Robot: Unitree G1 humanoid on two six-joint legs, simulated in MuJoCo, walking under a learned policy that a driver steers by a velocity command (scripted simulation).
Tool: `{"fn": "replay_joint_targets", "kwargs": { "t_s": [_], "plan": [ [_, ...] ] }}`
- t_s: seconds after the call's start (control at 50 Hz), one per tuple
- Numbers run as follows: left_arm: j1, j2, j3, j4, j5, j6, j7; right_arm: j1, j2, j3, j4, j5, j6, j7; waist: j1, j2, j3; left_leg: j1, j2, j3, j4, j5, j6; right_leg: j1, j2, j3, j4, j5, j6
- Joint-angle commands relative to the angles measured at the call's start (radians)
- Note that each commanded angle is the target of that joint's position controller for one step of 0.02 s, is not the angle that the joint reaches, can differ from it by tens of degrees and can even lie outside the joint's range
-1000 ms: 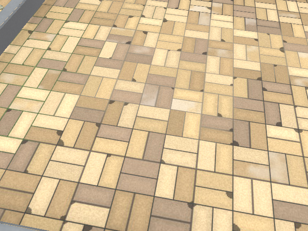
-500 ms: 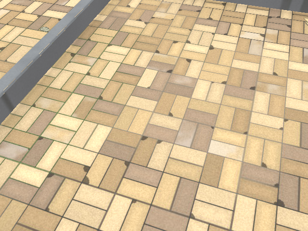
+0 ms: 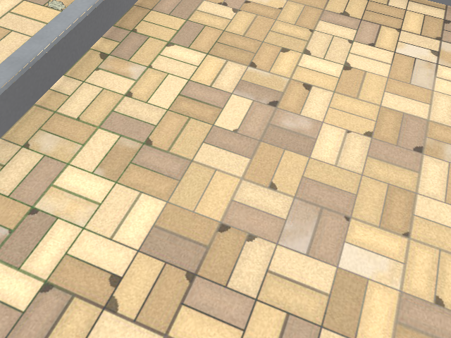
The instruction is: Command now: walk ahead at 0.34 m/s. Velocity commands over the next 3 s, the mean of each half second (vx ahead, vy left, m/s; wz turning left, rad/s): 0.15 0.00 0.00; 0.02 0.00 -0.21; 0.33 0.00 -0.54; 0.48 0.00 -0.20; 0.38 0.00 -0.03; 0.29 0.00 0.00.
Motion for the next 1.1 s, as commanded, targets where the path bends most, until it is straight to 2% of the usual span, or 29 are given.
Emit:
{"fn": "replay_joint_targets", "kwargs": {
  "t_s": [0.02,0.04,0.06,0.08,0.12,0.14,0.2,0.24,0.3,0.32,0.34,0.36,0.38,0.42,0.46,0.56,0.64,0.74,0.82,0.9,0.92,0.94,0.96,0.98,1.0,1.02,1.04,1.06,1.1],
  "plan": [
    [0.089,0.079,0.007,-0.044,-0.02,-0.001,0.012,0.419,-0.186,-0.049,0.068,0.023,0.005,-0.01,-0.177,0.2,-0.368,0.88,0.435,-0.375,0.162,0.818,0.229,-0.784,-0.044,0.021,0.26,0.147,0.008],
    [-0.009,0.099,0.011,-0.057,0.035,0.006,-0.004,0.294,-0.118,-0.025,0.022,0.021,0.001,-0.029,-0.138,0.079,-0.269,0.6,0.381,-0.376,0.03,0.496,0.229,-0.694,-0.102,0.003,0.07,0.327,0.018],
    [-0.079,0.104,0.024,-0.064,0.072,0.016,-0.023,0.269,-0.104,-0.014,0.028,0.03,-0.01,-0.047,-0.125,0.073,-0.187,0.409,0.376,-0.374,-0.014,0.551,0.232,-0.607,-0.101,0.025,-0.007,0.399,0.025],
    [-0.12,0.07,0.02,-0.085,0.072,0.033,-0.041,0.26,-0.098,-0.004,0.054,0.034,-0.017,-0.051,-0.071,0.037,-0.092,0.166,0.318,-0.277,-0.079,0.629,0.21,-0.469,-0.124,0.018,-0.245,0.454,0.053],
    [-0.108,-0.001,0.0,-0.068,0.055,0.046,-0.062,0.26,-0.086,0.008,0.073,0.017,-0.028,-0.046,-0.037,0.091,-0.099,0.045,0.224,-0.167,-0.101,0.748,0.189,-0.288,-0.11,-0.026,-0.487,0.532,0.066],
    [-0.093,-0.022,-0.011,-0.065,0.043,0.037,-0.063,0.233,-0.075,0.011,0.071,0.02,-0.034,-0.039,-0.02,0.123,-0.118,0.042,0.189,-0.114,-0.095,0.797,0.167,-0.229,-0.107,-0.037,-0.615,0.587,0.056],
    [-0.14,-0.016,-0.02,-0.052,0.021,0.024,-0.056,0.256,-0.047,0.02,0.091,0.039,-0.029,-0.026,-0.038,0.134,-0.153,0.077,0.158,-0.067,-0.078,0.75,0.133,-0.122,-0.078,-0.073,-0.783,0.715,0.03],
    [-0.204,0.0,-0.019,-0.062,0.032,0.018,-0.054,0.287,-0.039,0.023,0.111,0.047,-0.015,-0.027,-0.053,0.095,-0.118,0.096,0.165,-0.081,-0.07,0.637,0.121,-0.111,-0.076,-0.08,-0.829,0.739,0.009],
    [-0.202,0.001,-0.018,-0.039,0.05,0.006,-0.049,0.319,-0.04,0.029,0.137,0.04,0.009,-0.037,-0.045,0.026,-0.061,0.096,0.14,-0.094,0.029,0.402,0.088,-0.013,-0.08,-0.064,-1.025,0.814,-0.018],
    [-0.18,0.052,-0.008,-0.034,0.051,-0.005,-0.044,0.378,-0.037,0.029,0.144,0.026,0.011,-0.039,-0.062,-0.061,-0.072,0.074,0.091,-0.071,0.095,0.225,0.054,0.075,-0.17,0.027,-1.071,1.171,-0.029],
    [-0.167,0.081,0.0,-0.028,0.038,-0.004,-0.042,0.556,0.021,0.041,0.183,0.032,0.021,-0.045,-0.129,-0.175,-0.158,0.056,0.031,-0.04,0.157,-0.168,0.03,0.182,-0.32,0.141,-1.023,1.487,-0.118],
    [-0.181,0.039,-0.008,-0.035,0.02,0.008,-0.041,0.577,0.015,0.039,0.213,0.04,0.045,-0.056,-0.104,-0.164,-0.191,0.081,-0.014,-0.014,0.197,-0.408,0.02,0.143,-0.376,0.204,-1.045,1.417,-0.189],
    [-0.215,0.029,-0.011,-0.042,0.021,0.018,-0.039,0.531,-0.011,0.03,0.205,0.035,0.062,-0.062,-0.106,-0.14,-0.144,0.098,-0.027,-0.017,0.181,-0.437,0.015,0.056,-0.361,0.234,-1.096,1.24,-0.19],
    [-0.315,0.02,-0.013,-0.052,0.029,0.033,-0.034,0.48,0.014,0.034,0.198,0.023,0.078,-0.058,-0.143,-0.105,-0.059,0.159,-0.015,-0.032,0.055,-0.332,0.014,-0.09,-0.278,0.171,-1.147,0.918,-0.111],
    [-0.323,0.019,-0.005,-0.044,0.023,0.04,-0.035,0.445,0.021,0.04,0.204,0.013,0.077,-0.054,-0.124,-0.054,0.018,0.146,0.021,-0.075,-0.023,-0.247,0.015,-0.131,-0.186,0.084,-1.144,0.746,-0.041],
    [-0.269,0.004,0.004,0.014,0.016,0.029,-0.035,0.405,0.011,0.044,0.221,0.025,0.056,-0.071,-0.097,0.008,-0.039,0.183,0.062,-0.091,-0.062,-0.084,0.011,0.0,-0.161,0.043,-1.095,0.928,-0.029],
    [-0.259,-0.01,0.004,0.047,0.018,0.038,-0.033,0.388,0.025,0.048,0.233,0.024,0.062,-0.075,-0.095,0.02,-0.015,0.199,0.07,-0.091,-0.078,-0.087,0.012,-0.014,-0.152,0.034,-1.114,0.872,-0.02],
    [-0.311,0.016,0.017,0.011,0.022,0.048,-0.037,0.365,-0.04,0.016,0.209,0.021,0.075,-0.097,-0.108,0.039,0.007,0.225,0.091,-0.062,-0.022,-0.092,0.033,-0.154,-0.101,0.026,-1.029,0.813,-0.033],
    [-0.301,0.006,0.026,-0.034,0.033,0.058,-0.041,0.366,-0.08,-0.016,0.183,0.016,0.093,-0.113,-0.108,0.087,0.023,0.188,0.198,-0.097,0.014,-0.026,0.099,-0.264,-0.049,-0.028,-0.868,0.71,-0.04],
    [-0.271,0.0,0.036,-0.08,0.045,0.068,-0.053,0.28,-0.093,-0.028,0.129,0.014,0.093,-0.112,-0.077,0.116,0.058,0.131,0.319,-0.129,0.061,0.142,0.165,-0.312,-0.06,-0.066,-0.738,0.433,-0.062],
    [-0.258,-0.001,0.037,-0.087,0.043,0.066,-0.057,0.269,-0.101,-0.033,0.119,0.013,0.092,-0.106,-0.067,0.089,0.055,0.118,0.301,-0.1,0.106,0.164,0.144,-0.278,-0.064,-0.06,-0.789,0.472,-0.074],
    [-0.227,0.018,0.044,-0.089,0.037,0.058,-0.058,0.273,-0.106,-0.037,0.106,0.011,0.092,-0.099,-0.06,0.02,0.031,0.067,0.234,-0.034,0.207,0.138,0.097,-0.184,-0.082,0.005,-0.861,0.657,-0.096],
    [-0.156,0.093,0.069,-0.085,0.032,0.051,-0.055,0.243,-0.105,-0.042,0.066,0.015,0.097,-0.089,-0.028,-0.157,-0.021,-0.016,0.064,0.096,0.462,-0.029,0.019,-0.102,-0.197,0.267,-1.011,0.925,-0.168],
    [-0.058,0.156,0.086,-0.073,0.032,0.054,-0.057,0.173,-0.078,-0.036,0.01,0.025,0.102,-0.073,0.018,-0.289,-0.145,-0.189,-0.146,0.063,0.777,-0.648,-0.02,0.065,-0.354,0.664,-1.224,0.901,-0.303],
    [-0.077,0.201,0.094,-0.077,0.026,0.055,-0.056,0.198,-0.053,-0.022,0.008,0.006,0.104,-0.061,-0.033,-0.14,-0.181,-0.237,-0.087,-0.101,0.841,-0.637,-0.003,0.093,-0.354,0.675,-1.257,0.533,-0.306],
    [-0.14,0.17,0.089,-0.096,0.035,0.062,-0.048,0.173,-0.049,-0.019,0.009,0.006,0.101,-0.051,-0.044,-0.065,-0.104,-0.282,-0.059,-0.117,0.842,-0.559,0.008,0.023,-0.326,0.632,-1.279,0.209,-0.282],
    [-0.199,0.129,0.075,-0.112,0.036,0.072,-0.039,0.142,-0.062,-0.022,-0.006,0.011,0.089,-0.048,-0.075,-0.036,-0.019,-0.289,-0.026,-0.117,0.762,-0.458,0.01,-0.071,-0.284,0.573,-1.326,0.055,-0.23],
    [-0.254,0.104,0.067,-0.129,0.029,0.075,-0.036,0.135,-0.081,-0.026,-0.013,0.004,0.08,-0.047,-0.099,-0.066,0.003,-0.245,-0.009,-0.108,0.683,-0.384,-0.001,-0.119,-0.246,0.516,-1.36,0.079,-0.189],
    [-0.26,0.091,0.066,-0.132,0.028,0.067,-0.04,0.171,-0.078,-0.023,0.006,-0.008,0.078,-0.04,-0.104,-0.09,-0.029,-0.15,-0.017,-0.078,0.621,-0.293,-0.03,-0.146,-0.179,0.401,-1.369,0.238,-0.159]
  ]
}}
Next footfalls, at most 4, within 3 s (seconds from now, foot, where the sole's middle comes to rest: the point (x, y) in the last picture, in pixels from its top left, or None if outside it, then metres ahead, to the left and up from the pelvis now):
0.30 right None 0.26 -0.08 -0.78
1.42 left None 0.29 0.11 -0.78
1.84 right None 0.39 -0.22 -0.78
2.34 left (313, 249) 0.75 -0.22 -0.78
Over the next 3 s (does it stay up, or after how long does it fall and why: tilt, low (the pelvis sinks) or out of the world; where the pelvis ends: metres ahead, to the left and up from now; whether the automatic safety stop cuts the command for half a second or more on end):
stays up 0.69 -0.29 0.01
